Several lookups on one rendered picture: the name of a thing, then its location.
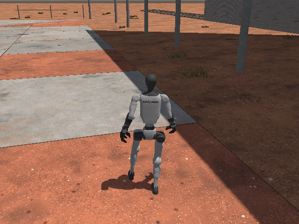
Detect robot left forearm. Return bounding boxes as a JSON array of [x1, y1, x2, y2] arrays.
[[121, 113, 132, 133]]

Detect right robot shin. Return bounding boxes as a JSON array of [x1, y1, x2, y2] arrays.
[[153, 157, 161, 188]]

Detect right robot hand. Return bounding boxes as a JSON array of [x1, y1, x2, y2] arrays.
[[166, 126, 176, 133]]

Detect left robot upper arm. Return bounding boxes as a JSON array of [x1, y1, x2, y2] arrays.
[[128, 94, 141, 120]]

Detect robot right forearm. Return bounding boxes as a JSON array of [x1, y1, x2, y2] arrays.
[[168, 112, 176, 127]]

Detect left robot hand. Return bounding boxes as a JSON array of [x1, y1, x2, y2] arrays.
[[120, 131, 130, 143]]

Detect right robot upper arm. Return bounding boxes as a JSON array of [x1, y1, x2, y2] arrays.
[[160, 94, 172, 119]]

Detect left robot thigh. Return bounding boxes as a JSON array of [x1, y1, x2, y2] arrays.
[[133, 129, 143, 153]]

